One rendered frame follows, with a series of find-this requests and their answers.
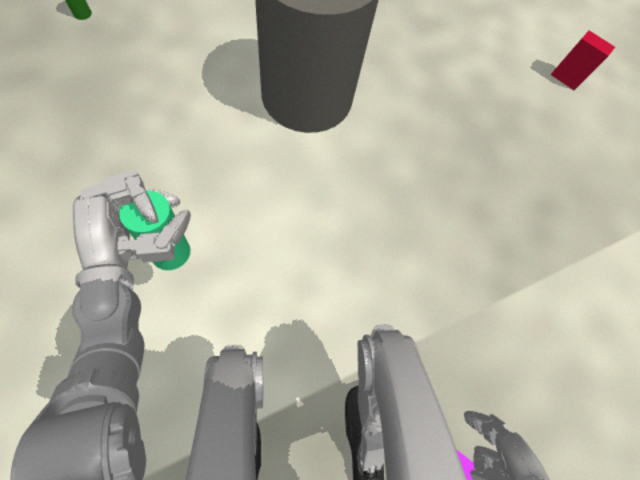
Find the left robot hand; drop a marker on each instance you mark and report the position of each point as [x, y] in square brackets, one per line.
[100, 236]

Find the left robot arm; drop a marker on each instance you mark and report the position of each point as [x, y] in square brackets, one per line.
[89, 430]

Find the right robot hand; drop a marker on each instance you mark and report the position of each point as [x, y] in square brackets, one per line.
[514, 459]

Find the right robot foot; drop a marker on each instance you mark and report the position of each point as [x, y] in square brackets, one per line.
[353, 432]

